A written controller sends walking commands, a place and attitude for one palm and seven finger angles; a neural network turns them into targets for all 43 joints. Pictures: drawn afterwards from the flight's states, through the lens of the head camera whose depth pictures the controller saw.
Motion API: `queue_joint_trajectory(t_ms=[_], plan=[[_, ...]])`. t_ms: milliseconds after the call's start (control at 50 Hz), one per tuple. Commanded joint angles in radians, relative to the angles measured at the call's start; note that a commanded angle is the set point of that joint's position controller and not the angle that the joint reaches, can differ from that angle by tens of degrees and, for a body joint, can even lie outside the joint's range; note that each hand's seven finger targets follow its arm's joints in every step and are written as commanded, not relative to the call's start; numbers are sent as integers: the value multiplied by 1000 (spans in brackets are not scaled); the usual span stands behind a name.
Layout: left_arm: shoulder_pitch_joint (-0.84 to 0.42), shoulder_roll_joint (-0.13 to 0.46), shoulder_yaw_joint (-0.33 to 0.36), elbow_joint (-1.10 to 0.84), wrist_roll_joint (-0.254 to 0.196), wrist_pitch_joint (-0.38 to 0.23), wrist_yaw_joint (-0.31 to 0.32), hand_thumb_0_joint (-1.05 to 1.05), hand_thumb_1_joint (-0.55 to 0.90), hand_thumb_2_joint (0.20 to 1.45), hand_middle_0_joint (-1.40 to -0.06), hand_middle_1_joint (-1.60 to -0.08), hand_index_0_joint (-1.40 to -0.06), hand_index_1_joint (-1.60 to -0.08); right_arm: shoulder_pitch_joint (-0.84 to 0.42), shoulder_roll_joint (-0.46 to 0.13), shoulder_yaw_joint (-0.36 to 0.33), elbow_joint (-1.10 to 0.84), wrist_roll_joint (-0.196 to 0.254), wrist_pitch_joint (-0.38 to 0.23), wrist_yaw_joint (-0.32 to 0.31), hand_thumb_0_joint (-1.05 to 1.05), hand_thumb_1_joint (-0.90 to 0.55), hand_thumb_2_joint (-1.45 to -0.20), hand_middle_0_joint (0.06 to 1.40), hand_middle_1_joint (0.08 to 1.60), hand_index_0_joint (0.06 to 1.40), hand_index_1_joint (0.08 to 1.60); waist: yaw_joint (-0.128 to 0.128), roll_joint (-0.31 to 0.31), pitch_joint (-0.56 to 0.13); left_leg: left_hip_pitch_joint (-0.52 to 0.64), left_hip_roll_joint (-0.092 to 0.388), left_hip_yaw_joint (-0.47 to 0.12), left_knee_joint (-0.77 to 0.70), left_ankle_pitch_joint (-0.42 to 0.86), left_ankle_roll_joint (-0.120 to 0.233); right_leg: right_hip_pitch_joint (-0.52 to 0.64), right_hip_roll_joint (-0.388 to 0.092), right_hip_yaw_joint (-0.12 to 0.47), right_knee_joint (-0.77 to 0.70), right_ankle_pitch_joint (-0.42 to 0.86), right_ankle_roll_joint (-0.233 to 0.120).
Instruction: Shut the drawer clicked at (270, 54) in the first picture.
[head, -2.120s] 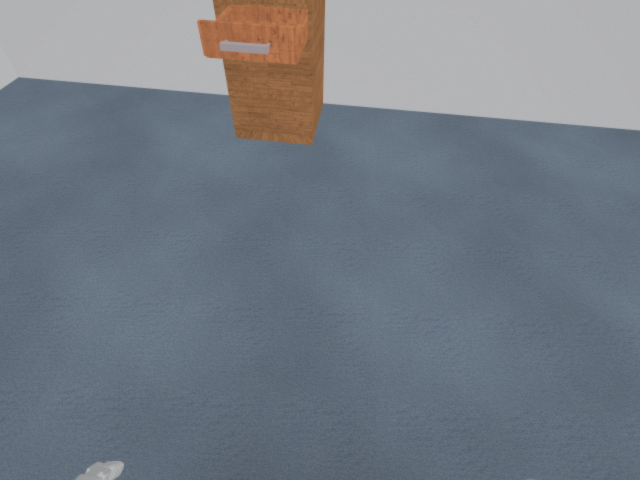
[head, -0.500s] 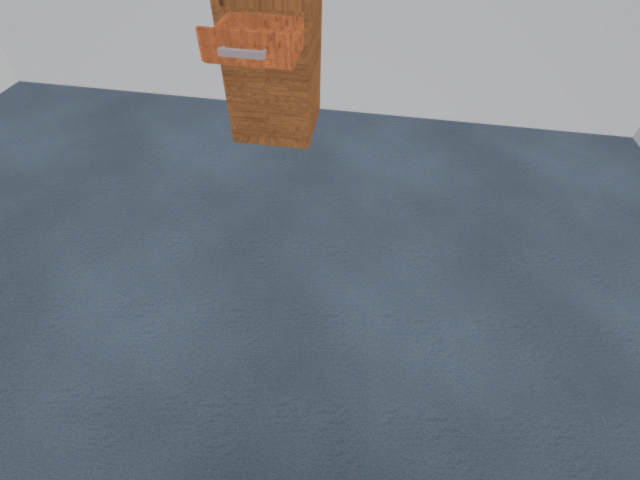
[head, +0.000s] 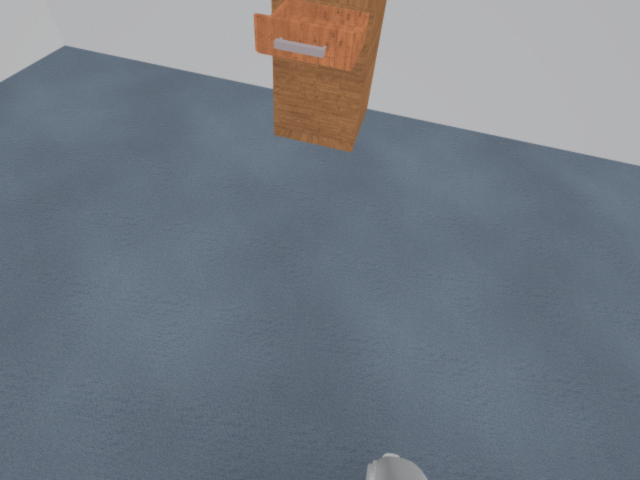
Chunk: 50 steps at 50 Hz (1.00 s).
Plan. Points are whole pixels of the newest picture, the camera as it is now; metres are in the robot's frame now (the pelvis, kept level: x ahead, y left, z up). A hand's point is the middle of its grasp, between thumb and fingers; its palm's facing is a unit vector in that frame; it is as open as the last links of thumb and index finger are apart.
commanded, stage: walk to a spot facing it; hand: left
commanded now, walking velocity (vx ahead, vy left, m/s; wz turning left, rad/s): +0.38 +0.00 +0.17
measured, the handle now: (300, 45) +1.55 +0.11 -0.15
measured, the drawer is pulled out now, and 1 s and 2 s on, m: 0.26 0.26 0.26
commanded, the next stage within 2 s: turn to face it in 1.86 s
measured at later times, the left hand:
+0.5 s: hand (215, 432) +0.22 +0.16 -0.18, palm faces +0.17 -0.96 -0.21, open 7.2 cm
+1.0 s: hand (197, 306) +0.43 +0.24 -0.18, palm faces +0.19 -0.97 -0.15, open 7.4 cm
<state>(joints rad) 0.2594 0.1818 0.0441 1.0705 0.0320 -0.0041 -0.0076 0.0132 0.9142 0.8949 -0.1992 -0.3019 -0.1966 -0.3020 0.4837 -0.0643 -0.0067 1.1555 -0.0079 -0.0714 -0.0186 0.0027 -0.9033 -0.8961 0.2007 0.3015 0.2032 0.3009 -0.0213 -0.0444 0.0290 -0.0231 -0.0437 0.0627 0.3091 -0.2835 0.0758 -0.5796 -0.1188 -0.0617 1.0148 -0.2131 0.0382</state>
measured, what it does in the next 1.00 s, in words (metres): walks ahead: right foot, then left foot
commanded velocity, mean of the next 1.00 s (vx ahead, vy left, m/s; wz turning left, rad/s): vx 0.38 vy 0.00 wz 0.07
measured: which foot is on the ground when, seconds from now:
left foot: down 0.00-0.26, up 0.28-0.64, down 0.66-1.00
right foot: up 0.00-0.22, down 0.24-0.66, up 0.68-1.00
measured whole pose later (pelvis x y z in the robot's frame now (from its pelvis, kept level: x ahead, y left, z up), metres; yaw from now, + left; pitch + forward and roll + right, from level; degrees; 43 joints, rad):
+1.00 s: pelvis +0.42 +0.05 +0.00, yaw +7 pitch -2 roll +0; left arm 0.24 0.18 0.06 1.07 0.04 0.00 -0.01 0.01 0.92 0.90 -0.20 -0.30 -0.19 -0.30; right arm 0.33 -0.16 -0.04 1.09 -0.01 -0.07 -0.02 -0.02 -0.94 -0.90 0.20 0.30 0.20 0.30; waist 0.02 -0.05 0.02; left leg -0.05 -0.01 0.19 0.30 -0.23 0.06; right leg -0.58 -0.15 -0.07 1.00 -0.16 0.04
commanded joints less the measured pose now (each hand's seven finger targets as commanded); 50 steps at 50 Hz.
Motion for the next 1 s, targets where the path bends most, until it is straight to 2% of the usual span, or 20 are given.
queue_joint_trajectory(t_ms=[0, 100, 160, 180, 200, 220, 240, 260, 300, 340, 380, 540, 600, 620, 640, 660, 700, 740, 780, 980], plan=[[-156, 27, 12, -115, -11, -32, -11, 0, 900, 900, -200, -300, -200, -300, 100, -165, -43, -7, -1, -25, -19, 0, -900, -900, 200, 300, 200, 300, -21, 142, 125, 12, 253, -186, -142, 350, 108, -131, -3, -15, -152, 63, 5], [-262, 26, 16, -155, -15, -43, -11, 0, 900, 900, -200, -300, -200, -300, 117, -175, -54, 7, -15, -18, -20, 0, -900, -900, 200, 300, 200, 300, -47, 159, 150, 22, 272, -177, -97, 473, 100, -25, 32, -38, -323, 47, -32], [-122, 56, 26, -129, -13, -53, -7, 0, 900, 900, -200, -300, -200, -300, 75, -212, -62, 1, -16, -14, -20, 0, -900, -900, 200, 300, 200, 300, 28, 125, 67, 23, 263, -152, 90, 741, 83, 212, 99, -73, -412, -5, -70], [14, 74, 35, -90, -8, -61, -3, 0, 900, 900, -200, -300, -200, -300, 56, -218, -63, -2, -12, -12, -20, 0, -900, -900, 200, 300, 200, 300, 89, 105, 4, -25, 232, -131, 252, 772, 54, 394, 117, -90, -467, 42, -78], [183, 140, 53, -45, 0, -75, 5, 0, 900, 900, -200, -300, -200, -300, 45, -208, -62, -20, -2, -13, -12, 0, -900, -900, 200, 300, 200, 300, 156, 45, -102, -206, 187, -109, 512, 603, 18, 674, 5, 34, -485, 61, -123], [318, 249, 80, -10, 2, -77, 21, 0, 900, 900, -200, -300, -200, -300, 87, -148, -53, -57, 13, -22, -5, 0, -900, -900, 200, 300, 200, 300, 170, -189, -249, -483, 16, -33, 880, -41, -28, 910, -308, 479, -589, 103, -234], [311, 278, 80, 1, -16, -73, 18, 0, 900, 900, -200, -300, -200, -300, 33, -158, -51, -69, 11, -19, -2, 0, -900, -900, 200, 300, 200, 300, 152, -121, -236, -561, 31, -97, 1065, -257, -18, 845, -394, 602, -696, 42, -291], [207, 225, 73, -27, -17, -71, 18, 0, 900, 900, -200, -300, -200, -300, -41, -149, -62, -91, 5, -12, 4, 0, -900, -900, 200, 300, 200, 300, 130, -89, -135, -602, 85, -113, 1126, -182, -16, 698, -371, 564, -751, -83, -271], [72, 102, 34, -47, -7, -78, 23, 0, 900, 900, -200, -300, -200, -300, -129, -126, -58, -107, -13, 9, 17, 0, -900, -900, 200, 300, 200, 300, 60, -29, 59, -594, 170, -115, 1061, -63, -31, 389, -289, 344, -790, -128, -219], [29, 62, 18, -54, -3, -81, 25, 0, 900, 900, -200, -300, -200, -300, -85, -108, -54, -93, -20, 41, 23, 0, -900, -900, 200, 300, 200, 300, 0, -70, 59, -525, 185, -90, 962, -19, -56, 269, -229, 174, -830, -102, -178], [24, 71, 19, -50, -1, -85, 25, 0, 900, 900, -200, -300, -200, -300, -99, -107, -59, -102, -19, 56, 31, 0, -900, -900, 200, 300, 200, 300, -23, -61, 71, -496, 193, -55, 844, 23, -78, 212, -197, 84, -858, -76, -170], [137, 142, 22, 0, -5, -82, 16, 0, 900, 900, -200, -300, -200, -300, -350, -132, -51, -205, -14, 33, 64, 0, -900, -900, 200, 300, 200, 300, 47, -58, 85, -434, 153, 47, 391, 94, -77, 393, -174, 17, -823, 19, -164], [141, 154, 28, 10, -7, -70, 18, 0, 900, 900, -200, -300, -200, -300, -276, -175, -57, -185, -16, 18, 55, 0, -900, -900, 200, 300, 200, 300, -4, -8, 56, -214, 110, 85, 253, 68, -59, 381, -157, -34, -658, 122, -138], [153, 133, 24, 9, -10, -68, 16, 0, 900, 900, -200, -300, -200, -300, -151, -225, -69, -148, -22, 12, 45, 0, -900, -900, 200, 300, 200, 300, -55, 87, -23, -1, 122, 50, 185, 52, -37, 315, -101, -85, -438, 189, -108], [177, 80, 18, -11, -19, -66, 7, 0, 900, 900, -200, -300, -200, -300, -1, -352, -101, -115, -34, 5, 30, 0, -900, -900, 200, 300, 200, 300, -109, 340, -138, 210, 362, -298, 76, -2, 46, 109, 25, -159, -100, -71, -47], [139, 77, 9, -54, -15, -68, 4, 0, 900, 900, -200, -300, -200, -300, 80, -416, -106, -101, -19, 14, 21, 0, -900, -900, 200, 300, 200, 300, -118, 397, -174, 261, 507, -527, -36, 30, 114, -40, 84, -69, 139, -385, -39], [53, 81, 19, -42, -14, -61, 6, 0, 900, 900, -200, -300, -200, -300, -69, -329, -86, -128, -12, 12, 7, 0, -900, -900, 200, 300, 200, 300, -69, 168, -48, 57, 482, -416, -70, -3, 109, -108, -3, 34, 281, -237, -51], [90, 50, 21, -4, -3, -47, -5, 0, 900, 900, -200, -300, -200, -300, -162, -232, -58, -142, -11, -4, 6, 0, -900, -900, 200, 300, 200, 300, -4, 135, 25, -110, 384, -223, -108, 86, 49, -18, -40, 45, 223, -98, -35], [143, 29, 17, 17, -3, -28, -5, 0, 900, 900, -200, -300, -200, -300, -174, -205, -49, -133, -6, -15, 3, 0, -900, -900, 200, 300, 200, 300, 34, 156, 12, -158, 342, -122, -131, 136, 41, 38, -37, 32, 172, -49, -20], [-90, 32, 21, -74, -3, -14, -16, 0, 900, 900, -200, -300, -200, -300, -48, -206, -58, -77, -7, -22, -4, 0, -900, -900, 200, 300, 200, 300, 7, 131, 101, -16, 332, -50, -173, 254, 86, -100, -44, -4, -148, 69, 3]])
